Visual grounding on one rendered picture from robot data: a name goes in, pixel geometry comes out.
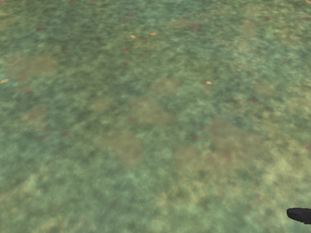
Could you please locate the robot right hand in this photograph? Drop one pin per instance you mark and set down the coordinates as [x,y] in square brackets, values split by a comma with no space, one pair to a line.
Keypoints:
[300,214]

